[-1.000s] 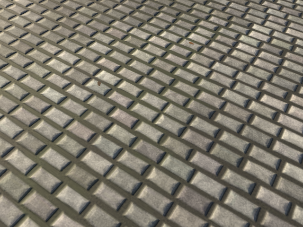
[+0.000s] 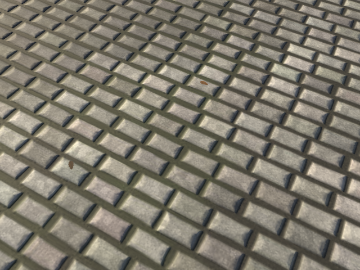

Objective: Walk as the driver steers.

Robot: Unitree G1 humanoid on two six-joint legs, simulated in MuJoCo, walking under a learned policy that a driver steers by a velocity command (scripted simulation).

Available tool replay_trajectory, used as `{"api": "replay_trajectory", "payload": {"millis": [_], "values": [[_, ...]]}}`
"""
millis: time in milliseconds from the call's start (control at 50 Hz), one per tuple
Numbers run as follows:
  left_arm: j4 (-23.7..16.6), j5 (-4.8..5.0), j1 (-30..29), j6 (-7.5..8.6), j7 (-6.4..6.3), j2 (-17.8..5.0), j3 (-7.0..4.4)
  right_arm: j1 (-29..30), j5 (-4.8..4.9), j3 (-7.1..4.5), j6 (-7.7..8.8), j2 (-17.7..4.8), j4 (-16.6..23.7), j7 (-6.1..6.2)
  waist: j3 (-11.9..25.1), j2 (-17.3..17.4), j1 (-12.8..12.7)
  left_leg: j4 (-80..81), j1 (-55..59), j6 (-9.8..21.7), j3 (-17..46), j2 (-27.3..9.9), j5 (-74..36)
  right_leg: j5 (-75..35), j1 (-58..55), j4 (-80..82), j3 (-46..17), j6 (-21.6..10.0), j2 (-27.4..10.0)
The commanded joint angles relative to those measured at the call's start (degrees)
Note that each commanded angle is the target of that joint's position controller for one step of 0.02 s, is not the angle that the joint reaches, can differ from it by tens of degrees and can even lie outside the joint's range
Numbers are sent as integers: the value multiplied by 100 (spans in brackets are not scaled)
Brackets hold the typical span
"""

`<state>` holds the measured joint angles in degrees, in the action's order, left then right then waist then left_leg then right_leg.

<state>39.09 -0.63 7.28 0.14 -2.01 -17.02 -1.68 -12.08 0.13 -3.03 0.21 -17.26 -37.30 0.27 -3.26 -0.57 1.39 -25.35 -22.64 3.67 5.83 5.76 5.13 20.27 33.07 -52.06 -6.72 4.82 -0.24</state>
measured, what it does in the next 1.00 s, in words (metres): steps on the spot: right foot, then left foot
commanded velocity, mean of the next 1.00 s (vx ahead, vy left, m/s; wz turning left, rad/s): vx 0.04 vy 0.00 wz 0.15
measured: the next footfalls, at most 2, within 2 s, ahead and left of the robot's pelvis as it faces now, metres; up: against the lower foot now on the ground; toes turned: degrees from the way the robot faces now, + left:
right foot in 0.16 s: +0.12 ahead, -0.15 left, +0.00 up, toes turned +12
left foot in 0.56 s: +0.03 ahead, +0.10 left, +0.00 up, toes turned +14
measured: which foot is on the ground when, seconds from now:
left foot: down 0.00-0.18, up 0.20-0.54, down 0.56-1.00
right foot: up 0.00-0.14, down 0.16-0.78, up 0.80-1.00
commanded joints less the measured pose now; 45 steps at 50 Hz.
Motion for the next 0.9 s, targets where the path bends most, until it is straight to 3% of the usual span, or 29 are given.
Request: {"api": "replay_trajectory", "payload": {"millis": [20,100,140,160,180,200,220,240,260,280,320,360,420,500,540,560,580,600,620,640,680,720,740,760,800,840,860,900], "values": [[-193,25,409,-22,-31,-451,-161,241,43,-304,-55,-967,497,111,1155,757,-188,679,388,893,1492,-1256,-71,-422,-759,431,128,35,180],[-295,77,156,119,42,-486,-207,140,27,-321,-170,-937,513,133,1006,1035,-66,492,658,792,2029,-1259,267,-274,-975,1369,74,-105,280],[-213,102,414,210,88,-503,-259,238,86,-310,-220,-884,545,149,993,1059,-258,188,709,610,2150,-1123,10,-783,-1560,2531,172,-265,273],[-175,68,553,233,84,-674,-328,149,112,-275,-234,-754,541,156,1017,900,-276,-115,468,382,2025,-900,364,-1182,-2108,3043,8,-418,-92],[-254,-45,588,203,44,-1073,-415,-134,52,-187,-238,-430,547,137,1167,-168,-92,-1251,-169,37,1342,-385,1972,-1677,-2751,3252,-1034,-902,-1360],[-203,-251,484,133,67,-1308,-484,-18,81,-244,-168,-575,765,124,743,-1676,8,-2378,-1261,-264,251,328,3113,-2596,-2481,3536,-2291,-1788,-2171],[-321,-226,334,151,62,-1015,-425,-185,-10,-375,-122,-1017,636,114,770,-1228,-29,-3532,-1300,-499,349,-89,2990,-2790,-2377,3474,-2252,-2058,-2337],[-387,-149,79,152,35,-726,-349,-278,56,-450,-160,-1135,475,106,712,-812,40,-3973,-1307,-605,302,-163,2620,-2793,-2341,3332,-1610,-1848,-1984],[-435,-72,-97,139,23,-605,-317,-397,71,-449,-245,-1017,323,139,654,-589,88,-4263,-1327,-730,208,-217,2329,-2699,-2368,3233,-1071,-1604,-1614],[-436,-3,-154,124,3,-559,-299,-396,61,-425,-309,-898,307,156,589,-590,39,-4554,-1469,-826,154,-248,2072,-2814,-2425,3200,-805,-1555,-1503],[-365,-13,8,69,-22,-554,-281,-183,86,-321,-340,-594,403,143,539,-666,-85,-4425,-1341,-937,-67,-253,1855,-3132,-2375,3245,-354,-1616,-1264],[-280,-35,225,12,-42,-599,-305,101,99,-246,-312,-431,530,140,639,-831,-254,-3799,-1304,-997,-164,-307,1839,-3238,-2749,3203,-257,-1721,-1280],[-230,14,196,-36,-22,-762,-363,263,38,-141,-282,-266,604,86,813,-997,-321,-2623,-550,-947,-359,-500,2024,-3258,-2752,3121,-137,-1780,-1375],[-93,135,244,-58,56,-870,-379,135,49,-149,-281,-344,508,24,805,-1084,-301,-1030,375,-734,-670,-465,1584,-3169,-2600,2940,-219,-1787,-1447],[43,230,353,-45,64,-735,-318,-140,14,-148,-259,-320,343,0,704,-902,-110,597,1263,-428,-736,-387,316,-2774,-2220,2693,-77,-1432,-1240],[118,143,593,14,90,-572,-254,-187,-30,-171,-259,-536,389,31,900,-509,-181,612,2047,-247,-150,-834,-422,-2021,-1731,2447,78,-996,-1043],[17,-141,731,106,169,-204,-124,-219,-99,-254,-297,-1034,473,106,1169,1003,-418,277,2659,199,1032,-1991,-2169,-213,-980,1559,667,-482,-461],[-95,-91,293,113,117,-232,-127,59,-199,-141,-230,-652,428,48,977,1474,-215,516,1595,911,1311,-2370,-1479,872,-1047,1608,630,-252,-307],[-13,-24,214,79,101,-440,-169,361,-250,-24,-129,-273,477,4,734,1075,-226,674,1320,878,1038,-2066,-729,704,-1319,1499,516,-170,-417],[73,9,242,54,104,-352,-161,536,-256,13,-54,-142,397,2,672,1059,-317,621,1250,607,704,-1766,-288,145,-1454,1825,557,-166,-378],[176,-47,300,-21,81,-434,-175,537,-166,-36,36,-305,293,6,487,1009,-290,520,1123,228,319,-1434,151,-994,-1775,2331,512,-119,-378],[121,39,294,-31,100,-690,-221,321,-158,-96,2,-472,232,64,315,823,-193,519,1066,90,196,-1304,646,-1372,-1654,2227,506,-236,-329],[140,117,299,-31,104,-788,-267,221,-154,-133,-44,-558,236,103,178,642,-117,562,1100,110,168,-1337,807,-1279,-1403,2047,510,-347,-247],[112,144,263,-31,105,-720,-273,146,-138,-179,-77,-659,214,139,120,624,-101,555,1164,198,236,-1471,776,-1187,-1231,1871,571,-379,-193],[85,117,313,-56,111,-606,-287,115,-88,-247,-117,-729,204,197,150,767,-74,564,1271,522,439,-1892,293,-557,-919,1376,646,-342,-154],[25,127,376,-112,143,-522,-315,245,-94,-257,-114,-671,281,234,264,945,-40,589,1283,967,724,-2435,-553,867,-595,202,633,-328,-229],[-30,154,345,-151,167,-498,-325,155,-85,-277,-81,-691,262,229,338,841,27,745,1442,1133,865,-2690,-301,1248,-276,-335,572,-341,-357],[-151,204,178,-200,225,-444,-312,147,22,-338,15,-794,179,177,174,586,61,1145,1521,1076,910,-2739,1492,1087,65,-363,510,-437,-597]]}}
Keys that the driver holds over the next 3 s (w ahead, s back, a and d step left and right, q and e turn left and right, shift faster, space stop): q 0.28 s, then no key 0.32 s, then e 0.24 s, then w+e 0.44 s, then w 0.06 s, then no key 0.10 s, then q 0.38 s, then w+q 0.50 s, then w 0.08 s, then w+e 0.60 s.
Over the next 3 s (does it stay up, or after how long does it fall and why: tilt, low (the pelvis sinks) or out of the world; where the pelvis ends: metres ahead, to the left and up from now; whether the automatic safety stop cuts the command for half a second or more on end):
stays up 0.84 0.05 -0.02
